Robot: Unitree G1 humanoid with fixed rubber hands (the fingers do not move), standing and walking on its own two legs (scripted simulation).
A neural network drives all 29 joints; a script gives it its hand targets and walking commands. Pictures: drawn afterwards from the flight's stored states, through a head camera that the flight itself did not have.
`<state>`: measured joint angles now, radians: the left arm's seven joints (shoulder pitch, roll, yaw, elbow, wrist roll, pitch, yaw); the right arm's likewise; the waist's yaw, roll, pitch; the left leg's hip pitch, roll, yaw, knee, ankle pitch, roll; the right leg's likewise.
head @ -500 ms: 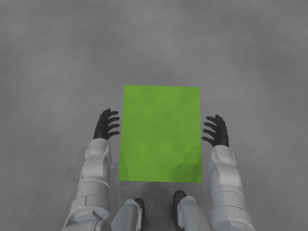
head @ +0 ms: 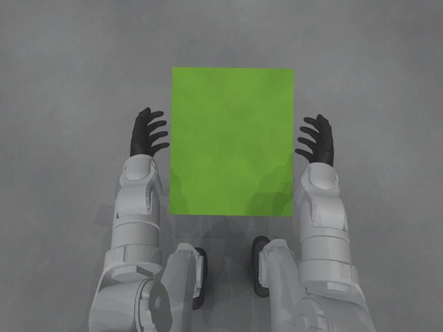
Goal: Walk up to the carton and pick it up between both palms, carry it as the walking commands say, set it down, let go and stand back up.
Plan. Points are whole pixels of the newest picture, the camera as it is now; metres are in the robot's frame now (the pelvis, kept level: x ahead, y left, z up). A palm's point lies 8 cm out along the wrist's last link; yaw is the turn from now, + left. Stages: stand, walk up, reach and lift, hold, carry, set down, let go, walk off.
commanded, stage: set down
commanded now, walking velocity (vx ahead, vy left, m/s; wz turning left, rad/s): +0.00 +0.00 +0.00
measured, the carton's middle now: (230, 145) +0.46 +0.00 -0.18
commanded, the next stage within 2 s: none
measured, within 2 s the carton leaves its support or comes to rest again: neither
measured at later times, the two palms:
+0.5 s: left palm (160, 155) +0.44 +0.15 -0.17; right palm (303, 168) +0.41 -0.15 -0.17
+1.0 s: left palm (163, 158) +0.45 +0.16 -0.25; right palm (288, 164) +0.44 -0.14 -0.26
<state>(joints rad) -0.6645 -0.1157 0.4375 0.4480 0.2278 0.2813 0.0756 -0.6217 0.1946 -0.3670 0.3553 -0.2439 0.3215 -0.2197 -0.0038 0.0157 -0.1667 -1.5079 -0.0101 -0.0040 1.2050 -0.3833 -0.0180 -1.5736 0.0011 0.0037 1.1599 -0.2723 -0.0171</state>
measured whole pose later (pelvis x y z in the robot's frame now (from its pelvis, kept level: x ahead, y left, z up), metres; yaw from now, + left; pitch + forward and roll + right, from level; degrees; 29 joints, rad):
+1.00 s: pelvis -0.02 +0.00 -0.14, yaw +4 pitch +51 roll +4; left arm -0.96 0.02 0.40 0.63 0.14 0.28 0.11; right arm -0.90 0.08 -0.36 0.53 -0.19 0.33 -0.31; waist -0.01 0.01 -0.19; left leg -2.10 -0.05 0.00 1.69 -0.48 -0.04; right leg -2.18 0.03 0.04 1.66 -0.37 -0.01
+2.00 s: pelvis -0.04 +0.00 -0.23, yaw +3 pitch +40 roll +3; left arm -1.37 0.22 0.29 0.83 0.03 0.24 0.17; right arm -1.37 -0.27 -0.16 0.91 -0.02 0.31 -0.10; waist -0.06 -0.01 0.34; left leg -2.20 -0.07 0.00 2.05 -0.55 -0.04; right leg -2.27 0.04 0.04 2.01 -0.42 0.01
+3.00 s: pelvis -0.03 +0.01 -0.26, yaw +4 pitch +37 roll +2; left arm -1.42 0.28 0.30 1.03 0.03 0.16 0.08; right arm -1.43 -0.30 -0.18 1.10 0.02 0.16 0.01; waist -0.05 -0.02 0.36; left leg -2.23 -0.09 0.00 2.16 -0.58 -0.04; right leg -2.30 0.02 0.04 2.12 -0.47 0.01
